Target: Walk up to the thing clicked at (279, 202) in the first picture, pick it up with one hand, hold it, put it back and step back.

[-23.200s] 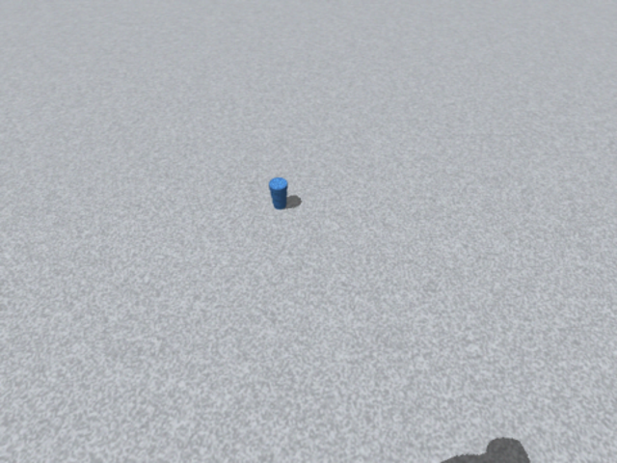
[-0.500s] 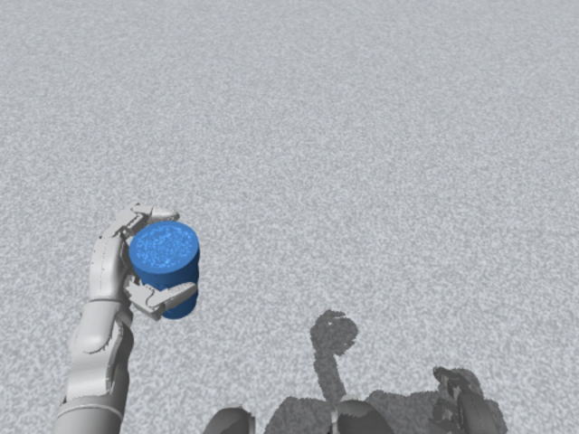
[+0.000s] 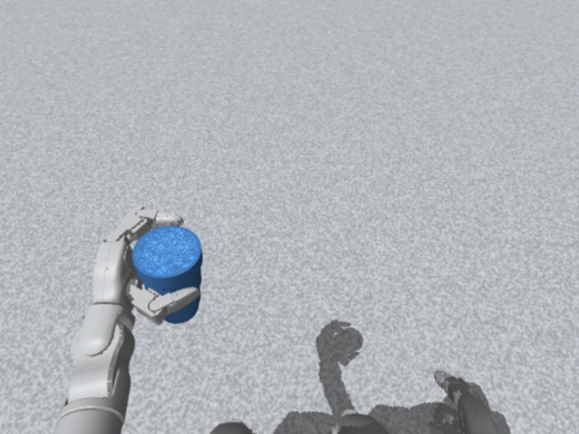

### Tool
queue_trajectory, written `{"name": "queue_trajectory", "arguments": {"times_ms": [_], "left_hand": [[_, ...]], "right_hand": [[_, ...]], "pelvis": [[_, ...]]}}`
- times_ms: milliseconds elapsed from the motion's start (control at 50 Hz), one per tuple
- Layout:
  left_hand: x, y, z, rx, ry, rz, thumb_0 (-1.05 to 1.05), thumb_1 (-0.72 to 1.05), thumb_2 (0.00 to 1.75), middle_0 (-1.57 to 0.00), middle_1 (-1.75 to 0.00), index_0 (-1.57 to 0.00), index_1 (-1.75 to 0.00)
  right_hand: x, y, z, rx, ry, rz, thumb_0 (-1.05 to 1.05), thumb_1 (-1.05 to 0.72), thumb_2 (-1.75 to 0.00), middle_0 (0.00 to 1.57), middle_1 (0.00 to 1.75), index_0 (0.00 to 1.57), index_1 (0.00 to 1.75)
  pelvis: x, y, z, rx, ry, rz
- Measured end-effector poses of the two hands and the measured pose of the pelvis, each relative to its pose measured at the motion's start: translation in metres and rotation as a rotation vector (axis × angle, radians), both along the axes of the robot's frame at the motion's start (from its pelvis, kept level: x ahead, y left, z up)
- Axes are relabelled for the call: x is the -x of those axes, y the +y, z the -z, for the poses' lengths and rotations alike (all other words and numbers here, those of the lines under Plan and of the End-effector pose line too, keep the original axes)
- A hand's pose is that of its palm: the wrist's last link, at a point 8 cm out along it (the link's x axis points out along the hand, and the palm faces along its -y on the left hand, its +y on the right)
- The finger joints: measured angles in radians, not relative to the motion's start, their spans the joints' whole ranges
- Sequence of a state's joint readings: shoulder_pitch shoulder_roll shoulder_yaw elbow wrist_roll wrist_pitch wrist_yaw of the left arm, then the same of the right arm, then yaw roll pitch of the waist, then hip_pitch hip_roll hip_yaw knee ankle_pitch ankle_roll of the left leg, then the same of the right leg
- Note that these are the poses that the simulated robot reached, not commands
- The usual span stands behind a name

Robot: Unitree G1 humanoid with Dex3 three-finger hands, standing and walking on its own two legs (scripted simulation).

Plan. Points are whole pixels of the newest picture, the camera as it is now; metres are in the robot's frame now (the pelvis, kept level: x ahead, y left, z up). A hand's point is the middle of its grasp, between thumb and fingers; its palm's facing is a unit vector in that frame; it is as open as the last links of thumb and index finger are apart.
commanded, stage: hold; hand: left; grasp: from the side
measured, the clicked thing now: (173, 280) +0.31 +0.17 +0.02
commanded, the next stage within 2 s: none
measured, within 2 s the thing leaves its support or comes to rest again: neither
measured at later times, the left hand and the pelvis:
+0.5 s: hand (163, 258) +0.32 +0.17 +0.08, palm faces +0.02 -1.00 +0.00, open 11.3 cm; pelvis +0.00 +0.00 +0.01, yaw +0 degrees
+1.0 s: hand (163, 266) +0.31 +0.17 +0.08, palm faces +0.02 -1.00 +0.00, open 11.3 cm; pelvis -0.01 +0.00 +0.01, yaw +0 degrees
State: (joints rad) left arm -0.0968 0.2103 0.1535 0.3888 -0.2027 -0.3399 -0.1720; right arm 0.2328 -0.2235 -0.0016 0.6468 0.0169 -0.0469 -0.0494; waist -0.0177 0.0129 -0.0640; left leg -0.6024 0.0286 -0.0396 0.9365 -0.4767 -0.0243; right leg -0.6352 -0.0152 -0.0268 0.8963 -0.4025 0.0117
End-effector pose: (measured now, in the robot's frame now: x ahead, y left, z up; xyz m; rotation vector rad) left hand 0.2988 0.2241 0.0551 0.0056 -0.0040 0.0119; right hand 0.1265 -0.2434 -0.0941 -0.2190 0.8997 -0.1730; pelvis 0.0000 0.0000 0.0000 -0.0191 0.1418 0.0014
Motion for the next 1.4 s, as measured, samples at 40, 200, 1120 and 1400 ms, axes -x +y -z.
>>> {"name": "queue_trajectory", "arguments": {"times_ms": [40, 200, 1120, 1400], "left_hand": [[0.0, 0.0, -0.001, 0.008, -0.003, -0.005, 0.04, -0.57, 1.1, -0.78, -1.12, -0.63, -1.07], [-0.001, 0.001, -0.007, 0.003, -0.009, -0.008, 0.04, -0.56, 1.09, -0.78, -1.11, -0.64, -1.06], [0.011, -0.003, -0.024, 0.004, -0.036, -0.019, 0.03, -0.55, 1.07, -0.78, -1.1, -0.64, -1.05], [0.013, -0.003, -0.023, 0.008, -0.028, -0.014, 0.03, -0.55, 1.07, -0.78, -1.1, -0.64, -1.05]], "right_hand": [[0.0, 0.0, -0.001, -0.001, 0.001, 0.001, 0.01, -0.9, -0.9, 0.2, 0.3, 0.21, 0.3], [0.0, 0.002, -0.004, -0.005, 0.006, 0.002, 0.01, -0.91, -0.9, 0.2, 0.3, 0.21, 0.3], [0.005, -0.002, -0.013, -0.018, -0.023, -0.008, 0.01, -0.91, -0.9, 0.2, 0.3, 0.21, 0.3], [0.005, -0.003, -0.015, -0.01, -0.025, -0.006, 0.01, -0.91, -0.9, 0.2, 0.3, 0.21, 0.3]], "pelvis": [[-0.001, 0.0, -0.001, 0.0, -0.003, 0.001], [-0.003, 0.002, -0.004, 0.0, -0.015, 0.001], [0.007, -0.003, -0.012, -0.007, -0.063, -0.003], [0.005, -0.003, -0.014, -0.007, -0.064, -0.002]]}}
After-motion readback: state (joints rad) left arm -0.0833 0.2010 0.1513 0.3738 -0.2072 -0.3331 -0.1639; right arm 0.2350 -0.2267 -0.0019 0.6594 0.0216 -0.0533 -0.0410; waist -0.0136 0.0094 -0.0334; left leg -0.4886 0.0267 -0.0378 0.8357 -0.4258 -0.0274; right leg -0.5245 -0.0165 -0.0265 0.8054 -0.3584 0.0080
